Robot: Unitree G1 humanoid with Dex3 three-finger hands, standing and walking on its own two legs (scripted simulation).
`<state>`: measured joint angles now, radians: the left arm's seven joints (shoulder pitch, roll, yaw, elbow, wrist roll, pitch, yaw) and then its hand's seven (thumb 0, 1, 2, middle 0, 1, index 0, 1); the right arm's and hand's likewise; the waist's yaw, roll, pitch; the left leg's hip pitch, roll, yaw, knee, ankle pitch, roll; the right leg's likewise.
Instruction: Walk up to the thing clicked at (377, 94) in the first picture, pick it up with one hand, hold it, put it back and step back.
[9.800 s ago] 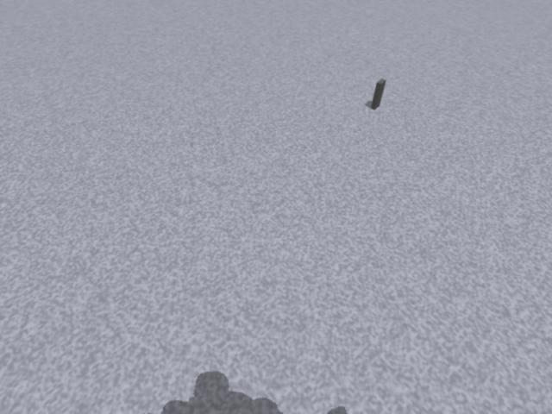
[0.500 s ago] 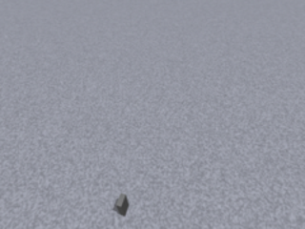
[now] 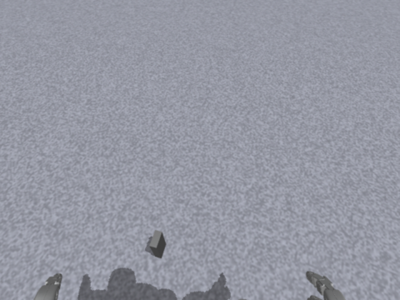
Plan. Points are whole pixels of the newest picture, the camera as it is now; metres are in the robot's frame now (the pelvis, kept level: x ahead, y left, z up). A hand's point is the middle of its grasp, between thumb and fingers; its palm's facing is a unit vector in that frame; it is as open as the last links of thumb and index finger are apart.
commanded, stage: go down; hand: left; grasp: from the side
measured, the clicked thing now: (158, 244) +0.40 +0.16 -0.66
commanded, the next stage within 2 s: none
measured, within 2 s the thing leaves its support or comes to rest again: neither
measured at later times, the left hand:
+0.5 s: hand out of the picture +0.14 +0.26 -0.16, palm faces +0.06 -0.94 -0.32, open 17.4 cm
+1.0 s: hand (81, 269) +0.24 +0.30 -0.24, palm faces +0.06 -0.98 -0.21, open 17.4 cm
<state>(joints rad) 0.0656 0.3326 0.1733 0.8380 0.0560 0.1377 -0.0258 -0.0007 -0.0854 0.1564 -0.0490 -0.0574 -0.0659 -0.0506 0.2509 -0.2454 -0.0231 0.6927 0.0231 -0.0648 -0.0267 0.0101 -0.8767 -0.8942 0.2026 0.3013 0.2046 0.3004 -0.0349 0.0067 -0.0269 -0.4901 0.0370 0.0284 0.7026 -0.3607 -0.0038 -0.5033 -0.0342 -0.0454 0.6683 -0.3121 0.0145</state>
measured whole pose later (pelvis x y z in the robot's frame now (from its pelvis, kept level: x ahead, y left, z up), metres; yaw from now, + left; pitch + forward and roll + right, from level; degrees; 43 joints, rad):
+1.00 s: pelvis -0.05 +0.00 -0.16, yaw +0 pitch +27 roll -3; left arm -0.10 0.50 0.38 0.66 -0.08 -0.11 -0.30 -0.01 -0.56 0.08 -0.07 -0.08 -0.07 -0.10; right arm 0.19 -0.29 0.00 0.59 -0.01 -0.23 -0.06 0.01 -0.87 -0.89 0.20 0.30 0.21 0.30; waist -0.06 -0.02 -0.18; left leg -1.37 0.04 -0.03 1.55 -0.64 0.00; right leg -1.36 -0.06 -0.06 1.49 -0.59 0.01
